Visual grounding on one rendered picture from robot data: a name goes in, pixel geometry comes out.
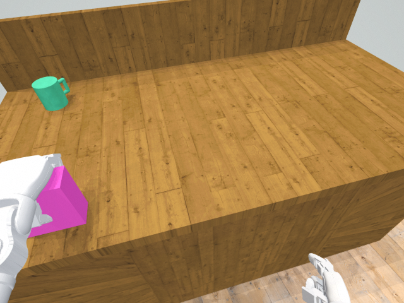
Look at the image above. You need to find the right robot hand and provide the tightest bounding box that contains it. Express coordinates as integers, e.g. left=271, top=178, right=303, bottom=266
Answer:
left=302, top=253, right=351, bottom=303

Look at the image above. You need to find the sponge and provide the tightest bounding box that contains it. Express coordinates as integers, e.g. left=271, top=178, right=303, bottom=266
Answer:
left=28, top=165, right=88, bottom=238

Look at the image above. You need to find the robot left forearm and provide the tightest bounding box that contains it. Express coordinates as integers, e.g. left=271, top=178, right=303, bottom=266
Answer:
left=0, top=194, right=37, bottom=303

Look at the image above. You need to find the left robot hand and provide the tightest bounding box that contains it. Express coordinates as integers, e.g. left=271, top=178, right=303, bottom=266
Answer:
left=0, top=153, right=63, bottom=228

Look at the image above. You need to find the table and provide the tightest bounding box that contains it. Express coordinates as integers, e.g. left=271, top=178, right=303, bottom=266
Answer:
left=0, top=0, right=404, bottom=303

